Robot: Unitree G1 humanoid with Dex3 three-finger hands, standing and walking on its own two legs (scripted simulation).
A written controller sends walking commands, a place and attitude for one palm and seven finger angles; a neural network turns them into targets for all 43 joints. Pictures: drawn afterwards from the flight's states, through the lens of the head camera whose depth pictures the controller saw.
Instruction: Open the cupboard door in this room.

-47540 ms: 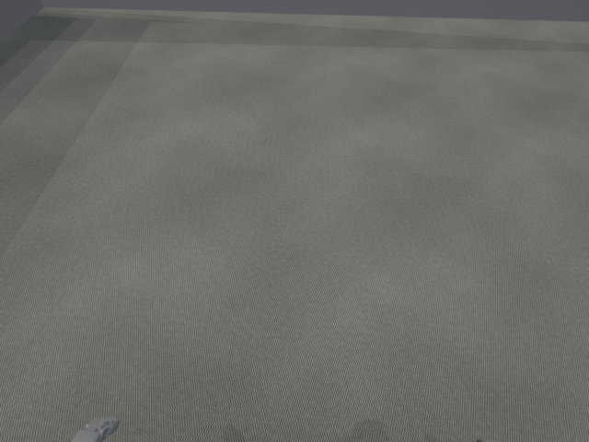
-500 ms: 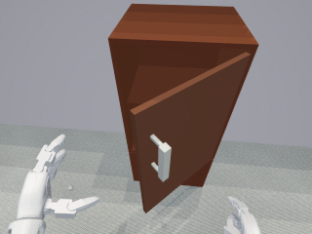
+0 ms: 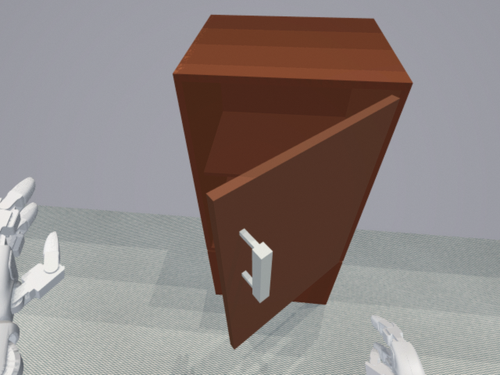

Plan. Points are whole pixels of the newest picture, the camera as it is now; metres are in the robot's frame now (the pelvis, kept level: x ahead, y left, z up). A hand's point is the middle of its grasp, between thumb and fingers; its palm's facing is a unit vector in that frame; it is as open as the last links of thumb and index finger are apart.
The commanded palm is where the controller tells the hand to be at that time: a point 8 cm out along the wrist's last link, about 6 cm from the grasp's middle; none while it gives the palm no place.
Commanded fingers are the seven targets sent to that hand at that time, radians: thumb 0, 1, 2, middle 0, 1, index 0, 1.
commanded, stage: draw the hand back to the body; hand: left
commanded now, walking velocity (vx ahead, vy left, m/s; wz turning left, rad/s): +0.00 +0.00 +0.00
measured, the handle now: (253, 266) +0.29 +0.04 +0.02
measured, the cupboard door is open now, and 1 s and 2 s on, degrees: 44 44 44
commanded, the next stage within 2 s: step back with the hand held close in 0.28 s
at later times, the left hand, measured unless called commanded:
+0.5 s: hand (79, 267) +0.19 +0.23 +0.16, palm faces +0.43 -0.80 -0.42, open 7.5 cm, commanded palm +0.14 +0.27 +0.17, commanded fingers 0.00 0.90 0.90 -0.20 -0.30 -0.20 -0.30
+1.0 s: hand (30, 306) +0.14 +0.26 +0.16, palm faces +0.34 -0.80 -0.50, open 7.5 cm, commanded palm +0.08 +0.30 +0.17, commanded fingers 0.00 0.90 0.90 -0.20 -0.30 -0.20 -0.30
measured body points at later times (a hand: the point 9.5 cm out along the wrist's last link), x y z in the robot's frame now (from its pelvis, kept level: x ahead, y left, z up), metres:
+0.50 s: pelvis +0.00 -0.03 +0.00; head -0.02 -0.05 +0.45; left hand +0.16 +0.27 +0.18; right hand +0.18 -0.25 -0.08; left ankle +0.02 +0.08 -0.74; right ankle -0.05 -0.12 -0.74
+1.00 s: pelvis -0.07 +0.01 -0.01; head -0.06 +0.02 +0.44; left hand +0.11 +0.30 +0.18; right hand +0.10 -0.24 -0.07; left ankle +0.02 +0.08 -0.74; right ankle -0.05 -0.12 -0.74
